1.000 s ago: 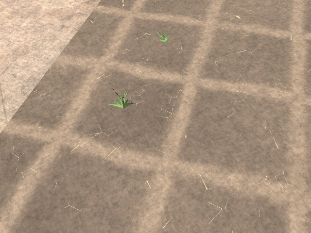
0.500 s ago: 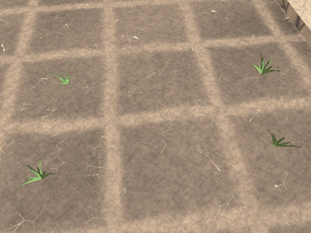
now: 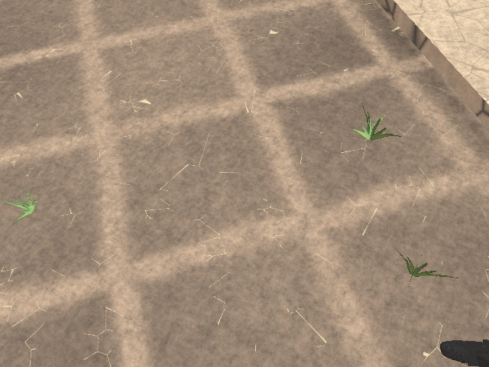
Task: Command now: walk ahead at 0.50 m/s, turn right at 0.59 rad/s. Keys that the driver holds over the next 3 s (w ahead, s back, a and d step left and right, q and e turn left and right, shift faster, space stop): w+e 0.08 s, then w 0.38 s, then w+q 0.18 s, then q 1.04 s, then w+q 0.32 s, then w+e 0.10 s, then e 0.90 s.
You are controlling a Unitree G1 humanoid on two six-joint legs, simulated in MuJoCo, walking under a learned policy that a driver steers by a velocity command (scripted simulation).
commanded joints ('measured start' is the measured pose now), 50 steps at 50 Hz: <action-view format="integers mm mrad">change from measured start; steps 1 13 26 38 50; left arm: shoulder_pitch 17 -76 -340 -137 -218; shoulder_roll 184 138 29 73 165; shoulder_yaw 54 22 -15 17 55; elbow -44 -74 -140 -67 16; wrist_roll -9 2 2 26 3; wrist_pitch -7 -14 -45 -40 -8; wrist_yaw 12 14 -29 -24 12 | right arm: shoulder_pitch -105 203 328 306 124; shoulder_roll -62 -88 -145 -117 -64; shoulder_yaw -11 -40 -39 -42 -43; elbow -84 13 116 67 -80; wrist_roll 14 5 37 28 20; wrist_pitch -21 -19 4 51 121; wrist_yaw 12 20 2 -31 20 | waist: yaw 13 -123 -158 -50 -59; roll -115 22 39 -125 -116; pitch -40 -58 -5 -156 -102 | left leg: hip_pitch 158 655 544 9 199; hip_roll -71 197 112 -6 1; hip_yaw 45 -373 -46 7 108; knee -130 -451 -526 495 28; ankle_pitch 110 -346 57 -455 -138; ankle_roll -1 286 270 33 50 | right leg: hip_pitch -90 -600 -399 146 30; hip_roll -208 -138 -154 -419 -408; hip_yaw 174 29 -101 95 -220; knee -84 871 232 9 -60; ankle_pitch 146 -162 239 646 516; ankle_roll -129 67 104 -123 -110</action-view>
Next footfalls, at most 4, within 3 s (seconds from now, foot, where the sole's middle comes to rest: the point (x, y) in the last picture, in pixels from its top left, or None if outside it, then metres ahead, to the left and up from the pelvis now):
0.16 left None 0.28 0.15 -0.78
0.64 right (336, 347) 0.51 -0.14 -0.78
1.10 left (245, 308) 0.61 0.11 -0.78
1.54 right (326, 298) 0.65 -0.12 -0.78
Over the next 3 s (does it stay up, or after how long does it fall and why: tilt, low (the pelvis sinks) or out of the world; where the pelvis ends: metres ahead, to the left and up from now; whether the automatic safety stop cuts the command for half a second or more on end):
stays up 0.73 0.25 -0.01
